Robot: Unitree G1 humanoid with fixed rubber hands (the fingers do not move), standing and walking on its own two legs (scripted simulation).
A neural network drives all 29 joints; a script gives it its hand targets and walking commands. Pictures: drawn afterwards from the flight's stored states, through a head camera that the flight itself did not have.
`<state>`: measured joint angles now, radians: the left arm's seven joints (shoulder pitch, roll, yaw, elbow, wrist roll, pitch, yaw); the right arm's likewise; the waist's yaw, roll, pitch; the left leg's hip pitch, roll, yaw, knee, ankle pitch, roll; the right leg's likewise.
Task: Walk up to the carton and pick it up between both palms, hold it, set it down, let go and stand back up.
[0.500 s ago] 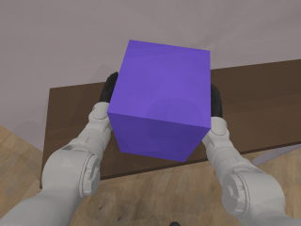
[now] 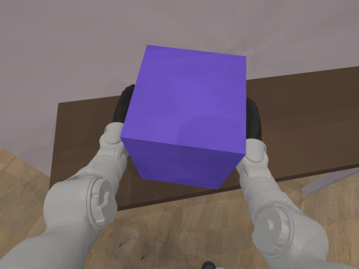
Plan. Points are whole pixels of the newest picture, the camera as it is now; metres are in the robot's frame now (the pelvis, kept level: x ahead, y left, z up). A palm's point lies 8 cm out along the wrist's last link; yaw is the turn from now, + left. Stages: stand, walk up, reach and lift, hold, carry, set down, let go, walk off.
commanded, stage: reach and lift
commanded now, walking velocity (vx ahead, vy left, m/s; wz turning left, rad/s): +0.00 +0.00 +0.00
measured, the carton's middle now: (186, 125) +0.44 -0.03 +0.02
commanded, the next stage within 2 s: none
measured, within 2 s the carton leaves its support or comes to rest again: neither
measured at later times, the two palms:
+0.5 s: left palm (123, 119) +0.46 +0.12 +0.02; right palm (250, 134) +0.41 -0.17 +0.01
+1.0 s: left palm (123, 120) +0.46 +0.12 +0.02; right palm (249, 136) +0.40 -0.17 +0.01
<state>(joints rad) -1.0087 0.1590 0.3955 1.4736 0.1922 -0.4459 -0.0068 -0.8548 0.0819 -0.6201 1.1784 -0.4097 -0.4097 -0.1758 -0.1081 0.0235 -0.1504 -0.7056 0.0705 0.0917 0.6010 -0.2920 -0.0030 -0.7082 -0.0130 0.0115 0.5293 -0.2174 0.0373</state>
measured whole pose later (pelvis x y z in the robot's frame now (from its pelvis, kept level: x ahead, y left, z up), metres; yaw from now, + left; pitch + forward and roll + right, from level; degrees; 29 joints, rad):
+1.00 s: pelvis +0.00 +0.00 +0.00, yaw +0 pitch +23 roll -1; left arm -1.00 0.16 0.34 1.48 0.19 -0.53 0.03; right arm -0.84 0.10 -0.62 1.18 -0.38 -0.50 -0.20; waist -0.10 0.03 -0.13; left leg -0.71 0.07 0.09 0.60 -0.29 0.00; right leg -0.71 -0.01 0.01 0.53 -0.22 0.04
